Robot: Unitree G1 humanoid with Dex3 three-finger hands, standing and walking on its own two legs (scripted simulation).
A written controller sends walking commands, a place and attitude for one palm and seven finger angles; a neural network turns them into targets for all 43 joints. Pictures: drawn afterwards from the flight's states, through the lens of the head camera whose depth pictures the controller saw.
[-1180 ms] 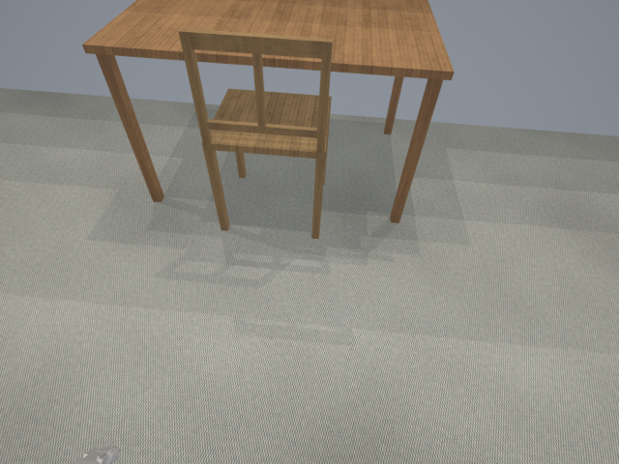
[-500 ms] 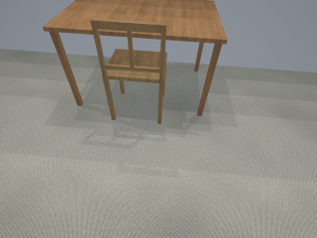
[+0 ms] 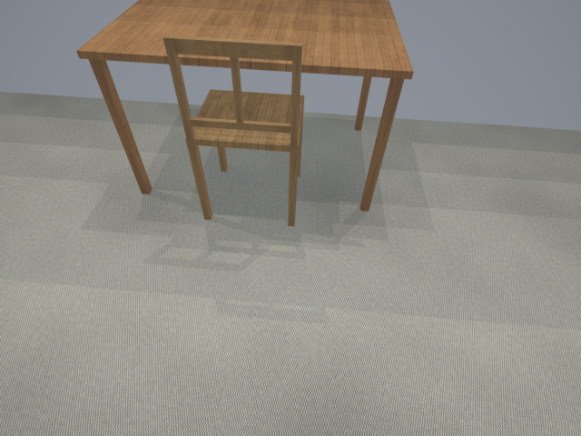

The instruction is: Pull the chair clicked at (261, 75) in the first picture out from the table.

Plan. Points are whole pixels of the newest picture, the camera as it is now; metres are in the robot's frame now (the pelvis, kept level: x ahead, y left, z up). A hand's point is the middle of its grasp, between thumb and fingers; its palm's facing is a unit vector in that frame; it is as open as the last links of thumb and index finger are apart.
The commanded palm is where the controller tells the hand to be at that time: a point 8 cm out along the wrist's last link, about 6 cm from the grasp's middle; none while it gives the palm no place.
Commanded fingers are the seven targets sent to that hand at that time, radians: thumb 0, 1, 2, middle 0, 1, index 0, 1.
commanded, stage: look at it before walking up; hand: left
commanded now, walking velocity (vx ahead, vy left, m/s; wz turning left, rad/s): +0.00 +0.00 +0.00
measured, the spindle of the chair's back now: (237, 91) +1.17 +0.24 -0.11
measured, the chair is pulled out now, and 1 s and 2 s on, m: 0.00 0.00 0.00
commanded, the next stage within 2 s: walk to a spot facing it in 0.26 s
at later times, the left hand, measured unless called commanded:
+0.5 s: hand out of the picture +0.07 +0.23 -0.16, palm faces +0.00 -0.95 -0.30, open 7.4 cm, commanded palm none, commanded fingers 0.00 0.90 0.90 -0.20 -0.30 -0.20 -0.30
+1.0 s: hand (181, 388) +0.23 +0.20 -0.18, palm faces +0.06 -0.98 -0.17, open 7.3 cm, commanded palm none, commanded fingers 0.00 0.90 0.90 -0.20 -0.30 -0.20 -0.30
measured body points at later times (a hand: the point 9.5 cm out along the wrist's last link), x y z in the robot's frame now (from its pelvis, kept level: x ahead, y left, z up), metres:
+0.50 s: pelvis +0.02 +0.00 +0.00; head +0.01 +0.00 +0.45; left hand +0.07 +0.28 -0.14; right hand +0.08 -0.29 -0.14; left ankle +0.00 +0.12 -0.74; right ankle +0.01 -0.12 -0.74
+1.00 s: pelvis +0.18 +0.02 -0.01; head +0.21 +0.02 +0.44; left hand +0.23 +0.26 -0.16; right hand +0.04 -0.17 -0.15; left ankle +0.03 +0.12 -0.74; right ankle +0.32 -0.10 -0.71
